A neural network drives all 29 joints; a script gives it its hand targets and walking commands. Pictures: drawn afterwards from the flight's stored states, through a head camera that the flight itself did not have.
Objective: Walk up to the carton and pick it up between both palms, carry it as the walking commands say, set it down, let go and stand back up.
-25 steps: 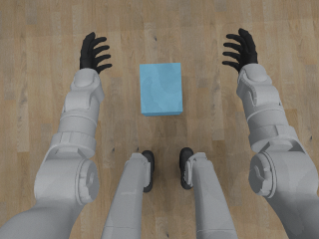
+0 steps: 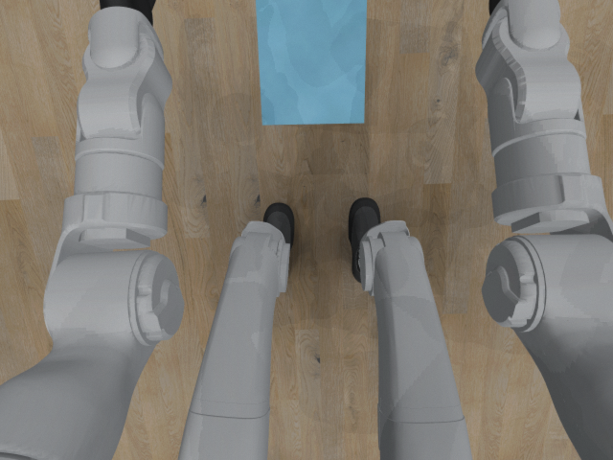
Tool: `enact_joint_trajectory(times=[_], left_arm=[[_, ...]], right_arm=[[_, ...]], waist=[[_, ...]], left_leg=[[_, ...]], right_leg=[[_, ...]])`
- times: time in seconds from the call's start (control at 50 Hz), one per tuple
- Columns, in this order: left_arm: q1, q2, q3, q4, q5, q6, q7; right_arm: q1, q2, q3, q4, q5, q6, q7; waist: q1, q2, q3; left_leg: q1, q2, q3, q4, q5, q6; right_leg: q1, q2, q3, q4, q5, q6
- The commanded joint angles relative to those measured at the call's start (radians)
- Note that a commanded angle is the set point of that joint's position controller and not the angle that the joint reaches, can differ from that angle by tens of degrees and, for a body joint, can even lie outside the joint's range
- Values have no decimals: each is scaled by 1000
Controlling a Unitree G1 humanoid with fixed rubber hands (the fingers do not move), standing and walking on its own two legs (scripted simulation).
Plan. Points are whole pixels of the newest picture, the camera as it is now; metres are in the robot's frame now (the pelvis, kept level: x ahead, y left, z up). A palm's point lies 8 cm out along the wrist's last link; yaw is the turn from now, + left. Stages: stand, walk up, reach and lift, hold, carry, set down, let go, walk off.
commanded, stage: reach and lift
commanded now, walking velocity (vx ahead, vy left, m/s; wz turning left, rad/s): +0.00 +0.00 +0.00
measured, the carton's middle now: (312, 66) +0.51 +0.02 -0.54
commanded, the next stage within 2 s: none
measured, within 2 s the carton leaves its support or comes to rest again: neither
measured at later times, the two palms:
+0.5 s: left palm (197, 38) +0.52 +0.17 -0.32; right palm (449, 28) +0.53 -0.16 -0.32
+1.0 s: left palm (221, 53) +0.52 +0.17 -0.45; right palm (423, 43) +0.54 -0.16 -0.45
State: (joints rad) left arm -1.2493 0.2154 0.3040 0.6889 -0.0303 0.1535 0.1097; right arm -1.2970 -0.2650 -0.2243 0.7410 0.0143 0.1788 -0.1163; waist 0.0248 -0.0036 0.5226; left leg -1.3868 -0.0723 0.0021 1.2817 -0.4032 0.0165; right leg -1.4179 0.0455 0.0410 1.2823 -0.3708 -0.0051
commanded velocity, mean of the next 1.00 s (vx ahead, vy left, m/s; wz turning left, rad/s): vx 0.00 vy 0.00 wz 0.00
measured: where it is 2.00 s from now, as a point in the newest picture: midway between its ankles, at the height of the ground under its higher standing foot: (320, 258)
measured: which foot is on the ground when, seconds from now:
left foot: down 0.00-1.00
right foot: down 0.00-1.00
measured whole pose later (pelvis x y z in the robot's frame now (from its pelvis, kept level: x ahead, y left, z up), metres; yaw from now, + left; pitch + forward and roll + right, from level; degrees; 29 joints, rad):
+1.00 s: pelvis -0.01 +0.00 -0.27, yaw +1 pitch +30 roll +1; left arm -1.44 0.31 0.10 1.03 -0.23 0.09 0.17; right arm -1.48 -0.36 -0.06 1.08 0.23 0.10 -0.15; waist 0.02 0.00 0.52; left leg -2.17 -0.08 0.04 2.29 -0.64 0.01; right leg -2.20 0.05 -0.02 2.27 -0.60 -0.01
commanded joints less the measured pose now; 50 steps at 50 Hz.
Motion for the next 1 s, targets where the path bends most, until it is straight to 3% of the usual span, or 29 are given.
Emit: enact_joint_trajectory(times=[0.0, 0.02, 0.1, 0.12, 0.18, 0.22, 0.26, 0.28, 0.3, 0.32, 0.38, 0.42, 0.52, 0.54, 0.56, 0.58, 0.6, 0.62, 0.66, 0.68, 0.7, 0.72, 0.74, 0.78, 0.82, 0.84, 0.86, 0.92, 0.98], left_arm=[[-374, 178, 14, -156, -4, -29, 21], [-351, 145, -14, -32, 17, 4, 25], [-425, 104, -74, -20, -14, 32, 67], [-433, 191, -26, -33, 21, 29, 83], [-409, 168, -26, 21, -35, 40, 84], [-511, 218, -30, -16, -55, 52, 88], [-601, 202, -102, -224, -95, 58, 89], [-604, 199, -132, -156, -131, 76, 101], [-526, 209, -89, 30, -101, 83, 98], [-520, 204, -87, -46, -124, 94, 95], [-571, 203, -118, -25, -123, 91, 94], [-618, 199, -101, -147, -147, 76, 95], [-575, 237, -86, 4, -119, 69, 97], [-570, 226, -96, 94, -100, 57, 92], [-550, 213, -85, 124, -110, 36, 86], [-565, 183, -115, 29, -135, 30, 84], [-595, 165, -131, 45, -137, 23, 89], [-581, 161, -139, 93, -118, 8, 87], [-570, 191, -118, 87, -142, -4, 88], [-530, 170, -126, 199, -142, -16, 77], [-553, 184, -139, 42, -148, -23, 80], [-518, 191, -140, 139, -116, -29, 82], [-534, 183, -113, 235, -122, -34, 81], [-592, 223, -144, -89, -124, -61, 92], [-523, 201, -151, 204, -133, -58, 82], [-581, 200, -159, 76, -180, -68, 79], [-590, 207, -171, -16, -182, -83, 82], [-499, 175, -190, 289, -195, -91, 56], [-576, 186, -215, 245, -191, -123, 44]], right_arm=[[-423, -105, 13, -213, 23, -30, -28], [-348, -127, -26, -25, 1, -1, -28], [-409, -189, -38, 7, 21, 4, -27], [-464, -200, -15, -59, 38, 11, -39], [-483, -154, 20, -4, 57, 24, -57], [-506, -152, 32, 49, 79, 52, -75], [-548, -162, 51, -126, 126, 58, -78], [-584, -201, 47, -105, 149, 64, -85], [-579, -213, 64, 13, 123, 69, -79], [-605, -199, 65, -100, 124, 71, -81], [-574, -207, 34, 7, 113, 78, -78], [-612, -212, 65, -100, 140, 64, -74], [-627, -253, 55, -35, 135, 47, -74], [-572, -209, 60, 144, 120, 44, -63], [-587, -212, 79, 140, 135, 24, -59], [-595, -207, 59, 49, 143, 8, -54], [-619, -244, 47, 54, 153, -7, -55], [-583, -168, 111, 143, 189, -6, -48], [-609, -227, 72, 76, 156, -30, -54], [-573, -164, 131, 192, 177, -39, -50], [-604, -189, 90, 20, 188, -45, -54], [-545, -195, 115, 180, 193, -50, -53], [-534, -197, 114, 257, 175, -51, -48], [-587, -213, 102, -16, 202, -74, -57], [-533, -206, 117, 228, 205, -77, -48], [-592, -257, 93, 41, 182, -102, -59], [-555, -221, 109, 33, 208, -102, -61], [-517, -154, 164, 243, 207, -111, -38], [-554, -143, 165, 261, 238, -132, -13]], waist=[[42, -66, -2224], [22, 35, -2094], [-22, 59, -2071], [40, 13, -2123], [39, -77, -2124], [31, -32, -2113], [24, 29, -2343], [-4, 28, -2288], [33, 7, -2047], [37, -42, -2121], [-11, -10, -2130], [-3, -18, -2181], [25, -33, -1996], [12, -15, -1875], [58, -37, -1819], [-1, -42, -1940], [4, 16, -1979], [44, 3, -1918], [-6, -86, -1909], [32, -74, -1752], [8, -47, -1955], [47, -7, -1840], [27, -30, -1731], [28, 20, -2065], [17, 25, -1732], [-27, -31, -1853], [-13, 13, -1933], [4, -61, -1548], [22, 5, -1489]], left_leg=[[494, -36, 3, 45, 489, -17], [513, -29, 5, 64, 422, -40], [546, -12, -26, 161, 373, -45], [499, -17, -9, 194, 297, -37], [273, -39, 35, 249, 224, -32], [186, -22, 56, 304, 109, -37], [363, -22, 41, 325, 197, -44], [354, -13, 45, 344, 150, -35], [186, -8, 47, 362, 53, -34], [200, -17, 52, 366, 82, -36], [176, 0, 25, 413, 91, -37], [182, -3, 34, 473, 130, -31], [57, -3, 60, 528, 48, -36], [-8, -1, 46, 524, 25, -37], [-64, -9, 45, 566, 71, -36], [49, 3, 23, 574, 120, -29], [68, -5, 38, 613, 184, -42], [1, -7, 46, 622, 146, -37], [-74, -6, 29, 638, 135, -26], [-166, 0, 41, 639, 120, -32], [-42, -10, 45, 655, 195, -30], [-67, 2, 37, 678, 182, -41], [-123, -8, 32, 683, 142, -41], [111, -16, 22, 718, 340, -47], [-67, -1, 23, 745, 219, -44], [-52, -9, -2, 751, 282, -40], [-14, -9, 10, 773, 343, -40], [-246, 10, 13, 792, 192, -36], [-233, 10, -9, 804, 260, -41]], right_leg=[[734, 43, -21, 80, 507, 36], [549, 49, -48, 91, 356, 27], [317, 68, -103, 194, 208, 13], [364, 60, -81, 202, 158, 17], [487, 57, -69, 266, 191, 32], [450, 49, -45, 301, 90, 20], [447, 58, -66, 346, 157, 15], [359, 53, -79, 343, 69, 19], [253, 44, -64, 356, -11, 13], [353, 47, -66, 369, 40, 21], [283, 40, -74, 445, 63, 21], [303, 41, -55, 481, 83, 12], [209, 28, -64, 532, 14, 24], [142, 34, -76, 557, 10, 26], [94, 23, -60, 601, 41, 27], [138, 29, -75, 617, 88, 25], [120, 29, -68, 638, 132, 15], [90, 27, -54, 634, 107, 16], [136, 32, -71, 670, 132, 24], [101, 27, -53, 670, 133, 31], [197, 34, -58, 694, 213, 33], [84, 28, -58, 727, 161, 25], [5, 29, -60, 720, 114, 27], [135, 42, -58, 757, 284, 21], [-35, 24, -53, 775, 167, 24], [50, 26, -59, 800, 249, 24], [95, 36, -40, 809, 317, 16], [-38, 22, -18, 796, 196, 21], [-147, 29, -24, 852, 239, 11]])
